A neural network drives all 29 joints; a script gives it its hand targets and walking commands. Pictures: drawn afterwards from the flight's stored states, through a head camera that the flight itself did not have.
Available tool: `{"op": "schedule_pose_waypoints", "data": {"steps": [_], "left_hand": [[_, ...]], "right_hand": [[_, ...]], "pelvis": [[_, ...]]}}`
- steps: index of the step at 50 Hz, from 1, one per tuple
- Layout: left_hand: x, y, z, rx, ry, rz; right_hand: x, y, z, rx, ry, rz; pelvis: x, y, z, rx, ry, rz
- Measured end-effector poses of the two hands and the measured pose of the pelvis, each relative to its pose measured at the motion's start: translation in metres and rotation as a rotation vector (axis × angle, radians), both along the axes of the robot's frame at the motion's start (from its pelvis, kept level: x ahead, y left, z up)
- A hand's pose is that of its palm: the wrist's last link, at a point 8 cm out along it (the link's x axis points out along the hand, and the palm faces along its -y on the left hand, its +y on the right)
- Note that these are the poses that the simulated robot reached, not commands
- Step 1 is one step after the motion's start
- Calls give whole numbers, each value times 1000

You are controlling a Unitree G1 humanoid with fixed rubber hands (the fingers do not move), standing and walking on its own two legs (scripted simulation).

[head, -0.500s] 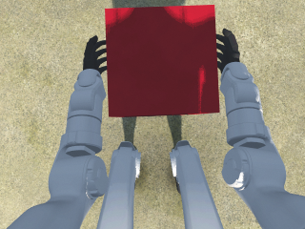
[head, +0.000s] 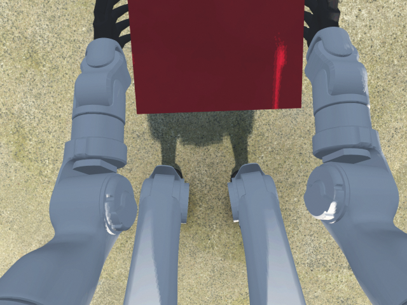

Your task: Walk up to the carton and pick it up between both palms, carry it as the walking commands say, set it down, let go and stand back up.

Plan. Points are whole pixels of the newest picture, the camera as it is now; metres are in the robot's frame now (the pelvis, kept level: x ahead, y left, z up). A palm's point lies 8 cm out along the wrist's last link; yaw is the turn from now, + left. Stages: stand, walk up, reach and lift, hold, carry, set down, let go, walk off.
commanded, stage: set down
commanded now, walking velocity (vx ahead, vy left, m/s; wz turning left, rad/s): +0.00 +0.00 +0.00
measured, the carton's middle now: (212, 46) +0.53 -0.01 -0.19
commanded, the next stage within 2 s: none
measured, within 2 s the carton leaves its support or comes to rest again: rests again in 1.12 s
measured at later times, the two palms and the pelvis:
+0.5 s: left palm (122, 44) +0.55 +0.16 -0.21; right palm (295, 33) +0.56 -0.17 -0.20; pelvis -0.02 +0.00 -0.06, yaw +0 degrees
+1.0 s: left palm (132, 47) +0.55 +0.15 -0.26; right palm (289, 38) +0.56 -0.18 -0.25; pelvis +0.00 +0.00 -0.09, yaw +0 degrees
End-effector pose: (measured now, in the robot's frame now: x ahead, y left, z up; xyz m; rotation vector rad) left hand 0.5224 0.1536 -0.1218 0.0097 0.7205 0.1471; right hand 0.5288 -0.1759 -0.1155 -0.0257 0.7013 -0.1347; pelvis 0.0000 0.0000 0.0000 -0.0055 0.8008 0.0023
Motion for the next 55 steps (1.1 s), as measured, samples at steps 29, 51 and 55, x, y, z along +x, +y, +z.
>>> {"op": "schedule_pose_waypoints", "data": {"steps": [29, 51, 55], "left_hand": [[26, 3, -105, 24, 22, -29], [31, 1, -140, 25, 38, -29], [25, -1, -147, 25, 54, -36]], "right_hand": [[27, 3, -103, -15, 22, 18], [32, 0, -139, -12, 37, 20], [25, -2, -145, -20, 53, 21]], "pelvis": [[-17, 0, -65, -10, -249, -3], [-3, -1, -86, 4, -241, -10], [-3, -1, -88, 4, -244, -11]]}}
